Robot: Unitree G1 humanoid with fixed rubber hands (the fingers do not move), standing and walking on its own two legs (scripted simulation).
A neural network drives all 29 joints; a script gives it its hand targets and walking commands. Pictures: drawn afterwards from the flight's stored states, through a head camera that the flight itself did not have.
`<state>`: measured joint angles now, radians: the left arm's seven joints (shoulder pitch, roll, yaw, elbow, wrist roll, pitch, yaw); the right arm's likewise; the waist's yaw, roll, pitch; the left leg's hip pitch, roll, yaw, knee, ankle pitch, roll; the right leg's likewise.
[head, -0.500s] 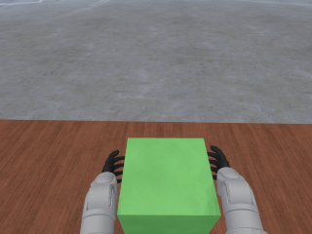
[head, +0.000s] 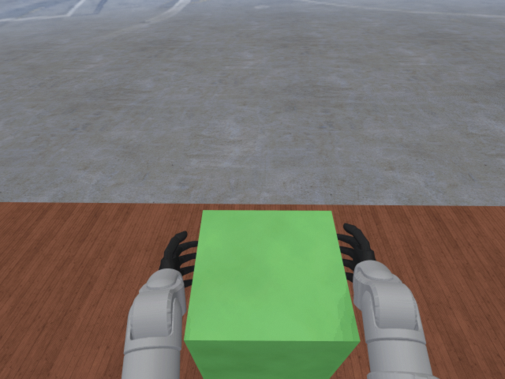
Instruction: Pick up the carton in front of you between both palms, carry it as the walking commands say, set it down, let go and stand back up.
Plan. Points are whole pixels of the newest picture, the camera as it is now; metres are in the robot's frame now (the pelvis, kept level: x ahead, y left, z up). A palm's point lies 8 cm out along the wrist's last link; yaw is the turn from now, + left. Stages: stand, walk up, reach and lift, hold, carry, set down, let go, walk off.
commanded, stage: carry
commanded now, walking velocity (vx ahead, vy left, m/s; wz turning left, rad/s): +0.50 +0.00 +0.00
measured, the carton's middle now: (266, 301) +0.28 +0.00 +0.00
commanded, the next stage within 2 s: none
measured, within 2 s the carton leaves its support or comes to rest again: neither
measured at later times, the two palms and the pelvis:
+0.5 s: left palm (188, 193) +0.47 +0.15 +0.09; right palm (334, 181) +0.49 -0.15 +0.09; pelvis +0.22 -0.01 +0.01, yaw +3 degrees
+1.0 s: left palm (195, 123) +0.79 +0.18 +0.08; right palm (302, 119) +0.78 -0.12 +0.09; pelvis +0.53 +0.05 +0.02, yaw -2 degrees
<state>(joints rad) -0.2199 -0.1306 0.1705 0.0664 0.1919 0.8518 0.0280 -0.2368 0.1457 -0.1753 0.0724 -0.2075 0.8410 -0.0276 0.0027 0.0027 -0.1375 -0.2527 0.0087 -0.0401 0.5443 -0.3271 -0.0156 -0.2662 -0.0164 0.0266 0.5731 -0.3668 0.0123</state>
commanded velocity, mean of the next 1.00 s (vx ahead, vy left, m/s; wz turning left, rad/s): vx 0.50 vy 0.00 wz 0.00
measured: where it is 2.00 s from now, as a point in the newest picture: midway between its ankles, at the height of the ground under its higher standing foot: (259, 229)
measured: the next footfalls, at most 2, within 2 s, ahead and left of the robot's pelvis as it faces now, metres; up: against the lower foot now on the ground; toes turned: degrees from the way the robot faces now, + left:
right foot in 0.34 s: +0.18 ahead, -0.09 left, +0.00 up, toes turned -8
left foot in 0.68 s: +0.51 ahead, +0.11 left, +0.00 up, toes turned +11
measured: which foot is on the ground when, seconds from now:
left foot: down 0.00-0.36, up 0.38-0.66, down 0.68-1.00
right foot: down 0.00-0.22, up 0.24-0.32, down 0.34-0.70, up 0.72-1.00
